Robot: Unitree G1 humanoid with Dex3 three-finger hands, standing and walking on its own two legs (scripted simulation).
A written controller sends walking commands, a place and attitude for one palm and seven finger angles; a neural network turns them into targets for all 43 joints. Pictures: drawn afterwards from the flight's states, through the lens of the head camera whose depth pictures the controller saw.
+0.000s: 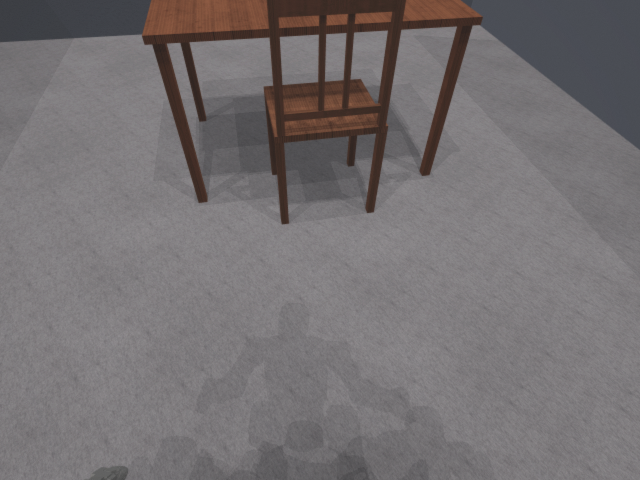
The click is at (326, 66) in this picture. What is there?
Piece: chair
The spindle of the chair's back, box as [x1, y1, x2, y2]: [318, 15, 326, 110]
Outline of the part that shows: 319,15 318,110 323,110 326,15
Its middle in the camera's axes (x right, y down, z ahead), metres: +0.00 -0.56 +1.25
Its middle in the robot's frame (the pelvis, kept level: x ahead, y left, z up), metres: +1.30 +0.06 -0.08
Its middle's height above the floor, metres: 0.69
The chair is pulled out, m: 0.00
